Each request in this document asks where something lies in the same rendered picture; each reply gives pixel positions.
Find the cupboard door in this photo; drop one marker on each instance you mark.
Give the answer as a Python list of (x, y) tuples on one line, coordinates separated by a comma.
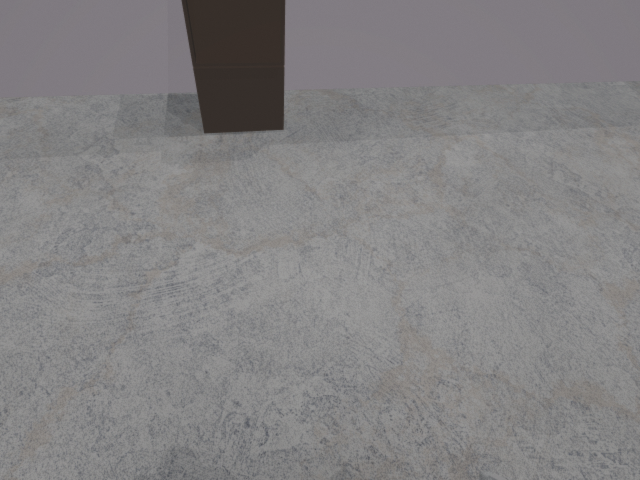
[(236, 31)]

